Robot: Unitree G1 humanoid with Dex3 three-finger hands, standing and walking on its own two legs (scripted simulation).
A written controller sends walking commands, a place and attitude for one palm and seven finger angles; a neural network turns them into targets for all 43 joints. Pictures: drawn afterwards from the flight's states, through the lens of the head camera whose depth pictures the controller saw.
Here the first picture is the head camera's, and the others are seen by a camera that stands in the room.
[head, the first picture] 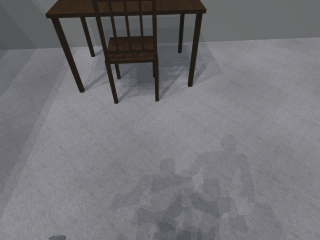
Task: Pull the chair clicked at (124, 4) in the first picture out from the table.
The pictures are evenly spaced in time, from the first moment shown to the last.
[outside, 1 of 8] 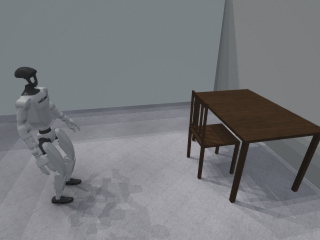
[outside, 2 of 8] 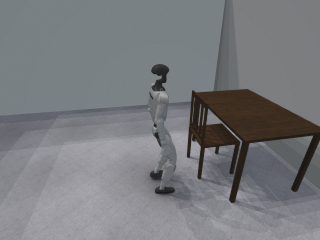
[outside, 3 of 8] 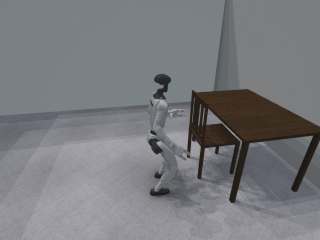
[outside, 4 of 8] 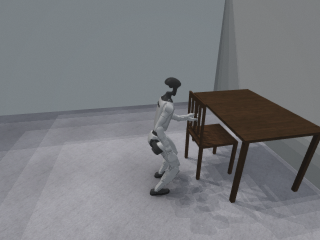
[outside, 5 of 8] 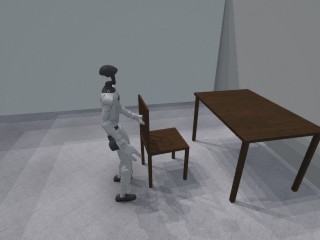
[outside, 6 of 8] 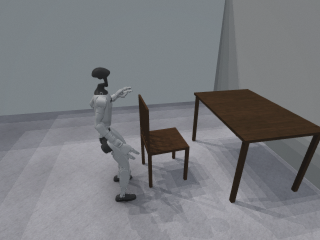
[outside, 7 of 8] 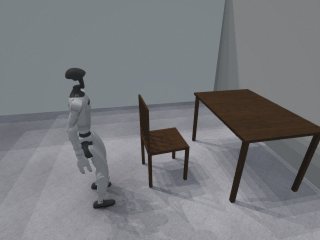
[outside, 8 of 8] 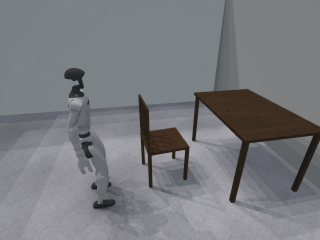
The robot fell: no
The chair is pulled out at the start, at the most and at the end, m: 0.00 0.58 0.58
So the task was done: yes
